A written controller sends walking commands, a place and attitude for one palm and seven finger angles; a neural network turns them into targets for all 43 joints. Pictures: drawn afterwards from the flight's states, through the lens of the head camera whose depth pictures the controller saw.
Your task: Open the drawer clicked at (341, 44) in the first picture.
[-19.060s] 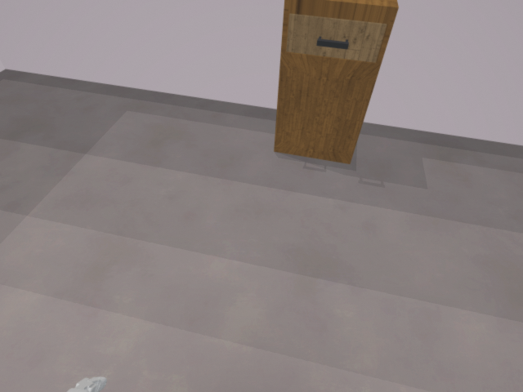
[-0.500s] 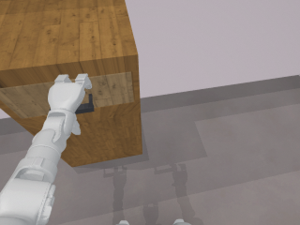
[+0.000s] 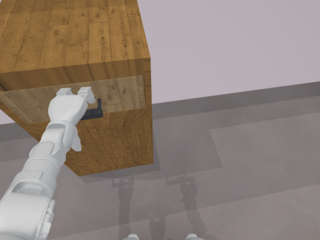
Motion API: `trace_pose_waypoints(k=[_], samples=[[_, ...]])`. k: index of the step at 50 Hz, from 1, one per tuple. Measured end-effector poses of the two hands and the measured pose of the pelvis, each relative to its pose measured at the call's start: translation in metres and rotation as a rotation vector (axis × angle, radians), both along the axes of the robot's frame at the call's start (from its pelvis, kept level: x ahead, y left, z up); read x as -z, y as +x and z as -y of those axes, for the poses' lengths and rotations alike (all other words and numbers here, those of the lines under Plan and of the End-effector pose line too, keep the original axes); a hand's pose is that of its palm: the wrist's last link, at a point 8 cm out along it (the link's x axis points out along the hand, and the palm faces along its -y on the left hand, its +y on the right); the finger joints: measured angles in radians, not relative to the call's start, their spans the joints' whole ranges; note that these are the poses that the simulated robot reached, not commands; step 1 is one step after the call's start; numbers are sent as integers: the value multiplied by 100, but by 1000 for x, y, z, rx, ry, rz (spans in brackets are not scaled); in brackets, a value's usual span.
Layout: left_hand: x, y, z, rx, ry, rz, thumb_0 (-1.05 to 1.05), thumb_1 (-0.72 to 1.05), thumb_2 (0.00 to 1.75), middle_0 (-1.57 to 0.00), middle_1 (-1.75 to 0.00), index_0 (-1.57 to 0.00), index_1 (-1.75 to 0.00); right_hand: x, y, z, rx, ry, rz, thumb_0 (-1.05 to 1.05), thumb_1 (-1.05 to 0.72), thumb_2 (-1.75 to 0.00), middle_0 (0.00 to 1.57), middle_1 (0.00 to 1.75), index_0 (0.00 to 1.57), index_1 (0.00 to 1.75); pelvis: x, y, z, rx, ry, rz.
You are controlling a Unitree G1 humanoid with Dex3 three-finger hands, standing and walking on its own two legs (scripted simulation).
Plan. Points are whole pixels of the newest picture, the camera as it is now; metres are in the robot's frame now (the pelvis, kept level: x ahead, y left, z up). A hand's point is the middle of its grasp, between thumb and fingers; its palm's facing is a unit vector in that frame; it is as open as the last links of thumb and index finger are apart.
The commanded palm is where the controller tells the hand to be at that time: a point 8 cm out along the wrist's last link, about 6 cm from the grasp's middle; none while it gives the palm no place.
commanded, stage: lift the fingers back up to retry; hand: left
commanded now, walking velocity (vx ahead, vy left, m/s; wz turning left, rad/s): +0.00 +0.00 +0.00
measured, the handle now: (80, 109) +0.49 +0.26 -0.04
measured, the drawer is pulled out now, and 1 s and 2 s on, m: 0.00 0.00 0.00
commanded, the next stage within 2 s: re-aim the fingers above the handle in 0.78 s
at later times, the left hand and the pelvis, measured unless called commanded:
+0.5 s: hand (77, 114) +0.44 +0.23 +0.01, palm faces -0.10 -0.03 -0.99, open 13.8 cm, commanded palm +0.42 +0.24 +0.07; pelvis +0.00 -0.01 +0.01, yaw -2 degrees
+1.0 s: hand (74, 114) +0.44 +0.24 +0.02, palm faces -0.08 -0.05 -1.00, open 13.8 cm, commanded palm +0.41 +0.25 +0.07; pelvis +0.01 +0.00 +0.01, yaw -2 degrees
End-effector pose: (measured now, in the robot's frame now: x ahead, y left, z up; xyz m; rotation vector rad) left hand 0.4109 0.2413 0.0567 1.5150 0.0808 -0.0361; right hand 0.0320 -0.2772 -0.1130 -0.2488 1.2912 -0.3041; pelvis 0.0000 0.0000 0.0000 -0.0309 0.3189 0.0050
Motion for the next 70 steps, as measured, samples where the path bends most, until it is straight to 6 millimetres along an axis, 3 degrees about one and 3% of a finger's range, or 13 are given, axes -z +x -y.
trace_pose_waypoints(k=[7, 17, 31, 37, 44, 59, 70], samples=[[-7, 17, 9, -76, 25, 162, 0, -49, 30, -35, -122, -32, -120, 12, 2, -4, 2, 35, -2, 1, -91, -90, 20, 30, 20, 30, 7, -2, -3, 8, -2, -29], [-20, 23, 16, -200, 66, -11, 0, -48, 30, -34, -122, -32, -122, 11, 2, -25, 40, 122, 40, 1, -91, -90, 20, 30, 20, 30, -6, 0, 1, 33, 15, 18], [-3, 1, -3, -95, 44, 33, 0, -49, 30, -32, -120, -32, -120, 4, -3, 5, 13, 34, 0, 1, -91, -90, 20, 30, 20, 30, -1, 1, 7, 15, 11, -1], [-6, 9, -6, -141, 53, 72, 0, -49, 30, -32, -120, -32, -120, 5, 4, 7, 5, 26, -2, 1, -91, -90, 20, 30, 20, 30, 1, 1, 6, 4, 6, -12], [-18, 20, 4, -159, 28, 35, 0, -48, 30, -32, -120, -33, -121, 4, 12, -4, 26, 59, 37, 1, -91, -90, 20, 30, 20, 30, -4, 8, 4, 21, 6, 2], [-7, -12, -17, -113, 58, 35, 0, -49, 30, -32, -120, -32, -120, 6, 20, -15, -14, 74, 49, 1, -91, -90, 20, 30, 20, 30, -3, 3, 0, 6, 6, 23], [-20, 19, 8, -129, 27, 72, 0, -49, 30, -32, -120, -32, -120, 4, 13, -12, 5, 58, 51, 1, -91, -90, 20, 30, 20, 30, -3, 0, -2, 17, 6, 12]])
